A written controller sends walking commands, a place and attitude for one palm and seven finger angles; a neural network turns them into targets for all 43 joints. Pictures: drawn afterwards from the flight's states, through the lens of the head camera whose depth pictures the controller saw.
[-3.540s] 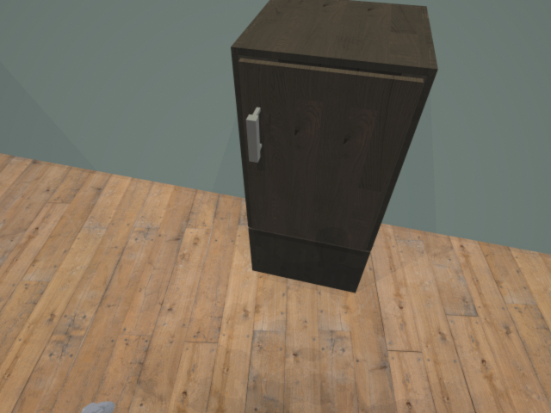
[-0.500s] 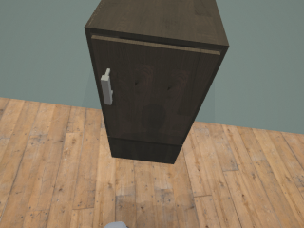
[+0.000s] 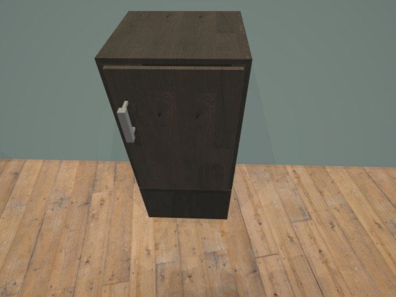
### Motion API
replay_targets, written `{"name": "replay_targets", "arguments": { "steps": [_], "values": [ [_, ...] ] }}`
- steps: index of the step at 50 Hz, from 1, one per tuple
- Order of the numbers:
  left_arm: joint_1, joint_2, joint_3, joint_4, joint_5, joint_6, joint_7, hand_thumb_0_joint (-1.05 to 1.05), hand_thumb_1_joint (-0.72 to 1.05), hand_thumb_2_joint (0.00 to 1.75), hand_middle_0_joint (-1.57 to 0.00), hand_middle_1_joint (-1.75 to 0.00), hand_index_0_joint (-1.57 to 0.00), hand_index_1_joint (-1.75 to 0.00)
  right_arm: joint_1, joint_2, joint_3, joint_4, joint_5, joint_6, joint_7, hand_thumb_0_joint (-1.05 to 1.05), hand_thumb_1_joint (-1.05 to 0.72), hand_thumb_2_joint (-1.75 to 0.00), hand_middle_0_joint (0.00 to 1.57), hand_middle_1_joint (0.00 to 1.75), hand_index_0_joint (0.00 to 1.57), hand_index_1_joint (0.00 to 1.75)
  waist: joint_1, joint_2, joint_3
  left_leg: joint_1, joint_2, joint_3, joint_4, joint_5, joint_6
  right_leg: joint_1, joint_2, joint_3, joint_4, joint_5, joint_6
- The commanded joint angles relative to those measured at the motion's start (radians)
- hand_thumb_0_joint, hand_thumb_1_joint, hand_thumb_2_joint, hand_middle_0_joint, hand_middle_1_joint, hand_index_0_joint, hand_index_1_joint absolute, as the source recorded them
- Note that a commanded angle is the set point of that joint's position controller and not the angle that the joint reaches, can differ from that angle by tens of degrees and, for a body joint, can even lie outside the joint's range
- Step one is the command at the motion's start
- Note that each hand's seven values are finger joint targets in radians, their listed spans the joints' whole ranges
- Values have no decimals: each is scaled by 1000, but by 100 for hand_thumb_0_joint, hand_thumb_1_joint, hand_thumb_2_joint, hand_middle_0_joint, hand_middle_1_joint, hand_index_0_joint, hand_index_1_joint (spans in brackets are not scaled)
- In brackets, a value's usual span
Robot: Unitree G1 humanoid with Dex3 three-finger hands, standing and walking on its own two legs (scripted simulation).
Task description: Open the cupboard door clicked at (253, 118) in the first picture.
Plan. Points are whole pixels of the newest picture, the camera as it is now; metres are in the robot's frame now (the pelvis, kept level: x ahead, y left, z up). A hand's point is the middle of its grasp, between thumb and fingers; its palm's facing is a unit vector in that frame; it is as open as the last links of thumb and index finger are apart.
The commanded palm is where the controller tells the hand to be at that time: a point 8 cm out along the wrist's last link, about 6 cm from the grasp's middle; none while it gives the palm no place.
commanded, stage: come to a stop and stand still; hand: left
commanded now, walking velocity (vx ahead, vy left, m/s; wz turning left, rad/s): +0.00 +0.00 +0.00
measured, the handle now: (128, 121) +0.63 +0.25 -0.02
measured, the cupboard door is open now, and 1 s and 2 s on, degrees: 0 0 0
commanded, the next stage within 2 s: look again from close up in 0.40 s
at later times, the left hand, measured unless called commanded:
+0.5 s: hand out of the picture -0.06 +0.16 -0.17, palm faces +0.07 -0.99 -0.15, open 7.4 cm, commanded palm none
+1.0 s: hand out of the picture +0.01 +0.19 -0.17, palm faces +0.03 -0.97 -0.23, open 7.3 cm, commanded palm none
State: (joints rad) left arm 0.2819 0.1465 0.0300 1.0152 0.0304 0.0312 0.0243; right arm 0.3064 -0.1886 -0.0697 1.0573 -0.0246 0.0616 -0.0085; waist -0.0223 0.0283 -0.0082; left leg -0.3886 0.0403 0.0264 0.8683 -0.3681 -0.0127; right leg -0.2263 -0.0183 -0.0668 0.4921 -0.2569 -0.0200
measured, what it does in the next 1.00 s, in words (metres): steps on the spot: left foot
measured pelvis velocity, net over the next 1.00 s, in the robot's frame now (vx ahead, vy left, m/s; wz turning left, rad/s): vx -0.01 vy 0.01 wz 0.01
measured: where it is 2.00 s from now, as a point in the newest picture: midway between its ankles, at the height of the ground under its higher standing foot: outside the picture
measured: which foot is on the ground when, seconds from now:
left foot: up 0.00-0.06, down 0.08-1.00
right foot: down 0.00-1.00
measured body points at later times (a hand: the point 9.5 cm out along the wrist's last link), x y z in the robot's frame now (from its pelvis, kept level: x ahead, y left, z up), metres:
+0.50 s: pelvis -0.02 +0.01 +0.01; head -0.02 +0.01 +0.46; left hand -0.06 +0.21 -0.16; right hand -0.03 -0.21 -0.16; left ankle -0.04 +0.12 -0.74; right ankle +0.00 -0.11 -0.74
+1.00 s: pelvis -0.01 +0.01 +0.00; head +0.00 -0.01 +0.45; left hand +0.01 +0.24 -0.15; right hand -0.02 -0.20 -0.17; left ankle -0.04 +0.12 -0.74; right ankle +0.00 -0.11 -0.74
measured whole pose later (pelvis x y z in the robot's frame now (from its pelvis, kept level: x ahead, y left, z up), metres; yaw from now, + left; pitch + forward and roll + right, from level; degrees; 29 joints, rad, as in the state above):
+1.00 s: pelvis -0.01 +0.01 +0.00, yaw +0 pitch -1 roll +1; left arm 0.26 0.15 0.00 1.09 0.01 -0.02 0.03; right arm 0.32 -0.15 0.02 1.08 -0.02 -0.02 -0.02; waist 0.00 0.03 0.03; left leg -0.16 0.00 0.05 0.45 -0.29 0.00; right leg -0.25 -0.04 -0.06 0.51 -0.25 0.00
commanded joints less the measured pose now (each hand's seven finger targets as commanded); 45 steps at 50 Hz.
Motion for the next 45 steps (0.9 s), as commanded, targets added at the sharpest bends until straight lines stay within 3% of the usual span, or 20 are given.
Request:
{"name": "replay_targets", "arguments": {
  "steps": [1,2,3,4,5,6,7,8,12,19,24,25,26,27,28,29,36,45],
  "values": [
    [33,159,34,-28,-6,-29,10,0,90,90,-20,-30,-20,-30,1,-9,18,-36,6,-45,-16,0,-90,-90,20,30,20,30,33,-153,59,72,12,14,-297,-11,-4,-14,-207,201,-195,3,-116],
    [26,151,30,-16,-14,-29,9,0,90,90,-20,-30,-20,-30,42,-3,25,-14,8,-54,-21,0,-90,-90,20,30,20,30,18,-132,34,159,9,5,-424,83,1,-23,-187,185,-158,34,-93],
    [33,129,24,-8,-21,-30,6,0,90,90,-20,-30,-20,-30,66,-15,29,2,13,-64,-25,0,-90,-90,20,30,20,30,19,-72,21,231,30,-50,-500,187,13,-44,-143,152,-118,43,-55],
    [56,95,18,0,-30,-31,3,0,90,90,-20,-30,-20,-30,70,-48,31,8,8,-79,-31,0,-90,-90,20,30,20,30,36,41,5,235,111,-146,-529,309,44,-46,-86,109,-83,80,-16],
    [70,76,15,8,-30,-32,2,0,90,90,-20,-30,-20,-30,40,-76,31,5,5,-84,-36,0,-90,-90,20,30,20,30,59,81,-11,195,161,-173,-531,345,65,4,-68,85,-89,88,3],
    [56,75,13,22,-28,-37,0,0,90,90,-20,-30,-20,-30,27,-80,34,8,2,-84,-41,0,-90,-90,20,30,20,30,58,35,-14,163,153,-146,-522,319,59,48,-65,77,-96,125,10],
    [40,80,11,44,-25,-34,1,0,90,90,-20,-30,-20,-30,29,-65,37,32,4,-91,-41,0,-90,-90,20,30,20,30,49,119,-24,165,131,-136,-541,354,55,79,-74,51,-70,163,12],
    [35,86,11,49,-25,-29,2,0,90,90,-20,-30,-20,-30,27,-62,39,37,8,-89,-42,0,-90,-90,20,30,20,30,51,155,3,138,127,-130,-568,299,52,92,-66,49,-77,119,18],
    [53,81,2,90,-19,-30,-2,0,90,90,-20,-30,-20,-30,33,-38,43,42,10,-80,-39,0,-90,-90,20,30,20,30,43,28,71,102,90,-98,-592,102,39,85,-77,72,-132,104,14],
    [74,67,-5,115,-16,-36,2,0,90,90,-20,-30,-20,-30,58,-25,49,60,12,-76,-39,0,-90,-90,20,30,20,30,26,-53,111,146,69,-68,-578,97,36,14,-88,94,-173,47,15],
    [87,66,-6,120,-16,-41,5,0,90,90,-20,-30,-20,-30,62,-21,52,63,13,-78,-37,0,-90,-90,20,30,20,30,23,-52,104,169,63,-54,-564,125,34,-1,-94,101,-184,32,14],
    [149,93,-24,134,-6,-66,48,0,90,90,-20,-30,-20,-30,-47,-69,56,-11,19,-92,-14,0,-90,-90,20,30,20,30,63,-29,147,85,68,-6,-382,177,2,-7,-135,119,-122,284,4],
    [123,133,-16,98,-11,-74,40,0,90,90,-20,-30,-20,-30,3,-8,57,-35,16,-81,-11,0,-90,-90,20,30,20,30,15,-23,62,125,11,-23,-388,44,5,-14,-162,174,-155,64,-23],
    [89,125,-15,85,-10,-74,29,0,90,90,-20,-30,-20,-30,41,-8,59,-23,13,-87,-11,0,-90,-90,20,30,20,30,2,3,70,149,17,-35,-428,73,17,-63,-142,158,-151,-109,-37],
    [78,126,-14,73,-9,-75,23,0,90,90,-20,-30,-20,-30,69,-19,61,-26,6,-89,-5,0,-90,-90,20,30,20,30,1,25,50,147,24,-36,-424,88,21,-68,-120,124,-128,-140,-32],
    [73,116,-15,67,-11,-72,19,0,90,90,-20,-30,-20,-30,76,-23,60,-34,6,-91,-6,0,-90,-90,20,30,20,30,0,37,31,142,33,-50,-441,86,27,-64,-107,110,-111,-143,-28],
    [66,85,-23,59,-15,-62,7,0,90,90,-20,-30,-20,-30,66,-51,61,-49,8,-95,-14,0,-90,-90,20,30,20,30,19,-35,122,57,52,-98,-535,49,51,-35,-79,92,-83,-62,-16],
    [51,102,-15,49,-19,-64,7,0,90,90,-20,-30,-20,-30,73,-60,69,-16,8,-105,-19,0,-90,-90,20,30,20,30,26,-56,69,121,54,-69,-521,195,49,31,-92,82,-68,89,-14]
  ]
}}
